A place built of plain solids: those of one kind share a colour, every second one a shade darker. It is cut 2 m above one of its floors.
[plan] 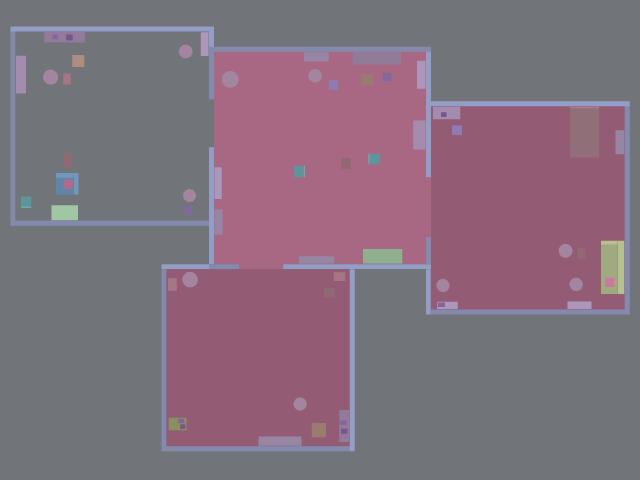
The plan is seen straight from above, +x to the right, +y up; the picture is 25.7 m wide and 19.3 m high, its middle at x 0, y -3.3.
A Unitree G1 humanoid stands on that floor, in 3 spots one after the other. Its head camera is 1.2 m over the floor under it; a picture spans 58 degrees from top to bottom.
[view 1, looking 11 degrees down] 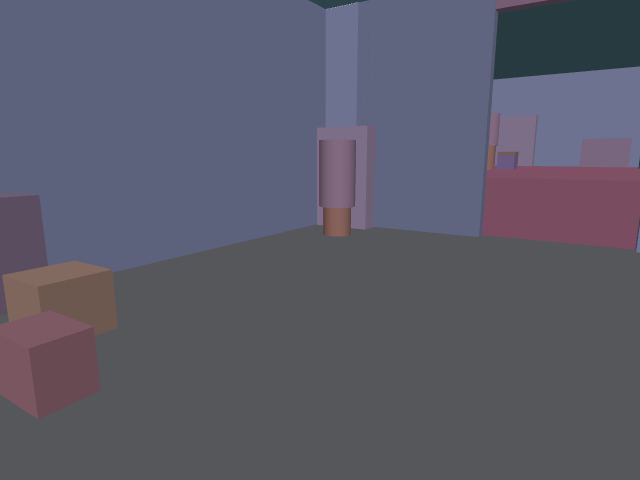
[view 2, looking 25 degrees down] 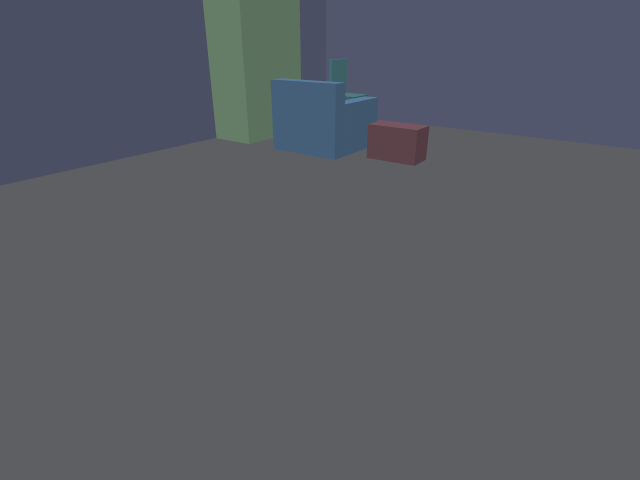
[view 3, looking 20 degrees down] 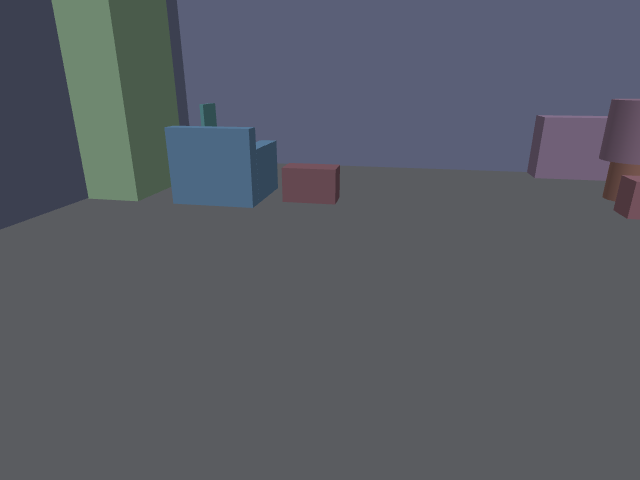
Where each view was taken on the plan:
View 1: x -11.13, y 0.87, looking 33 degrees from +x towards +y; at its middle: ground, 6.29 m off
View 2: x -5.88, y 1.99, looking -144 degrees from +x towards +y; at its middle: ground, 2.84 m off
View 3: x -5.67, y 0.87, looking -169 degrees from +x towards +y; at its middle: ground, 3.51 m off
